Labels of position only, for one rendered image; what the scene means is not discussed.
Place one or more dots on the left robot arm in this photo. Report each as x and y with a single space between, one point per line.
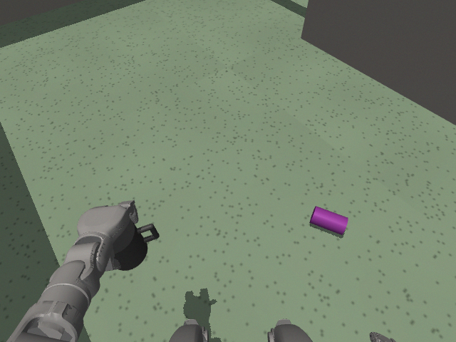
58 314

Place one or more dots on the left robot hand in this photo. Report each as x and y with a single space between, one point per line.
110 221

